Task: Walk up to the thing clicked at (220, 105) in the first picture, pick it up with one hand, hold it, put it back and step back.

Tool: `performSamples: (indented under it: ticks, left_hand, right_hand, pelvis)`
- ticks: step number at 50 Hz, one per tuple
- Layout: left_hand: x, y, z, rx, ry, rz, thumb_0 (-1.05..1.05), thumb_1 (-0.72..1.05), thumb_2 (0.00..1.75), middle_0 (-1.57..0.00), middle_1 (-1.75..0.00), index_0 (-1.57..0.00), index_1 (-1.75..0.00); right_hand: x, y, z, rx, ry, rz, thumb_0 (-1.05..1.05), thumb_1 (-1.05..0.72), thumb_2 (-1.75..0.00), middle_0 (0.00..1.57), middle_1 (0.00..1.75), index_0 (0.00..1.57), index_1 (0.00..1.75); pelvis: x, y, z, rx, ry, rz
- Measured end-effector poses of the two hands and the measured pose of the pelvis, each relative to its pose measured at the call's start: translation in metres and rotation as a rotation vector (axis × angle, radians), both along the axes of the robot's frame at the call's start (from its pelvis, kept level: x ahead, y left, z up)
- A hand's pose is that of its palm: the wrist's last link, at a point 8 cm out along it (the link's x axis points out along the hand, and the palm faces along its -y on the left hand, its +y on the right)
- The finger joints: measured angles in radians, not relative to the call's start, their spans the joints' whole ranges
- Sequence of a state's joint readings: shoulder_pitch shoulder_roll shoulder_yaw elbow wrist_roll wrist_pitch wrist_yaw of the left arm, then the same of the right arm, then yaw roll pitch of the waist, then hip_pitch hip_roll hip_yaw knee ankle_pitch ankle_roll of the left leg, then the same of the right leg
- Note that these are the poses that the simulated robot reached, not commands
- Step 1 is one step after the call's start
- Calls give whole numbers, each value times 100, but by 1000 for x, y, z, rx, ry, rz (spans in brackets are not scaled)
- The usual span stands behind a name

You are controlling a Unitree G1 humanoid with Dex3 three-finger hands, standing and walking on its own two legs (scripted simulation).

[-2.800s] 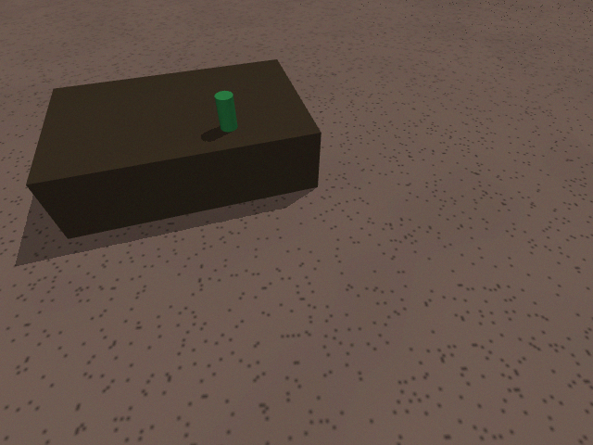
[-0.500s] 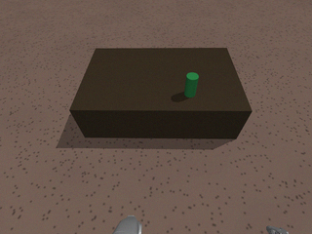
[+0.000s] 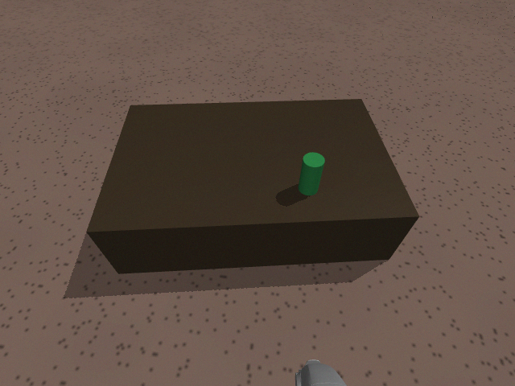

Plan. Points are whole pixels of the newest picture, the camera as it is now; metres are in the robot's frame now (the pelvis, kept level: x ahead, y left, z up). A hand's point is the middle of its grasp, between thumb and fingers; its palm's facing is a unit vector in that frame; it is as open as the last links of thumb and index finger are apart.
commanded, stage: walk up
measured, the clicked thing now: (310, 174) +0.87 -0.24 -0.37
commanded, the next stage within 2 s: none
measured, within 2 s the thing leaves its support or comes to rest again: neither
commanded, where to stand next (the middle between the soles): +0.26 +0.02 m, yaw -3 degrees
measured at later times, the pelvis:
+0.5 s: pelvis +0.14 +0.02 -0.01, yaw +0 degrees
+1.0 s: pelvis +0.18 +0.05 -0.01, yaw -5 degrees
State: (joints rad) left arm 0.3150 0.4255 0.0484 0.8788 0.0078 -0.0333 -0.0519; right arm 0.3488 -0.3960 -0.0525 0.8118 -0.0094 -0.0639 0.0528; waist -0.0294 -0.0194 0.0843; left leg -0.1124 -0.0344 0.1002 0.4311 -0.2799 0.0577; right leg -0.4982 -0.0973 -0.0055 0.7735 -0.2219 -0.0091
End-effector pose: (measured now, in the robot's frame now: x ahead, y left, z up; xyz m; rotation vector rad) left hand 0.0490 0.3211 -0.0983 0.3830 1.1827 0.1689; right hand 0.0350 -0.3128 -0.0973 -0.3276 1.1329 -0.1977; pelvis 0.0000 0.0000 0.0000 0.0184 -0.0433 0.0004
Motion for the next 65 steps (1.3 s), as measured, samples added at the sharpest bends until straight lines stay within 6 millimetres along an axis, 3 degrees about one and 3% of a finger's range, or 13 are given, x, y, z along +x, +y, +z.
performSamples:
  ticks: [6,10,15,20,24,29,35,43,51,65]
  left_hand:
    - [68,-17,5,50,-65,-42,1,91,89,-20,-30,-20,-30]
    - [97,-28,12,55,-131,-31,1,91,89,-20,-30,-20,-30]
    - [111,-30,22,48,-140,-13,1,91,89,-21,-30,-20,-30]
    - [119,-14,20,38,-100,-6,1,90,89,-21,-30,-20,-30]
    - [128,8,5,27,-66,8,1,90,89,-21,-30,-20,-30]
    - [148,38,-30,-2,-17,35,1,90,89,-21,-30,-20,-30]
    - [167,43,-44,-48,52,17,1,91,89,-20,-30,-20,-30]
    - [174,48,-41,-24,104,12,1,91,89,-20,-30,-20,-30]
    - [177,42,-24,17,101,15,1,91,89,-20,-30,-20,-30]
    - [254,1,-16,-53,11,-53,1,91,89,-20,-30,-20,-30]
  right_hand:
    - [24,-21,-32,25,62,-35,1,-90,-89,20,30,21,30]
    - [55,-20,-39,46,81,-11,1,-91,-89,20,30,21,30]
    - [101,-17,-29,57,41,20,1,-91,-89,20,30,21,30]
    - [138,-11,-18,35,15,27,1,-91,-89,20,30,21,30]
    - [164,0,-11,-10,23,36,1,-91,-89,20,30,21,30]
    - [194,29,-10,-71,4,35,1,-91,-89,20,30,20,30]
    - [217,62,3,-60,-42,29,1,-91,-89,20,30,21,30]
    - [231,65,-5,-48,-81,2,1,-90,-89,20,30,21,30]
    - [224,57,-24,10,-43,-49,1,-90,-89,20,30,21,30]
    - [198,42,-20,13,87,-110,1,-91,-89,20,30,21,30]
  pelvis:
    - [45,-15,-16,-7,0,-15]
    - [66,-22,-14,-7,-13,-9]
    - [92,-18,-4,-8,-21,-11]
    - [117,-6,-1,-26,-20,-9]
    - [137,10,-6,-43,-15,-5]
    - [159,37,-21,-33,-15,-6]
    - [170,52,-14,-41,-7,-34]
    - [179,59,-15,-28,-6,-71]
    - [183,49,-13,-21,-14,-82]
    - [201,37,2,-19,1,-88]
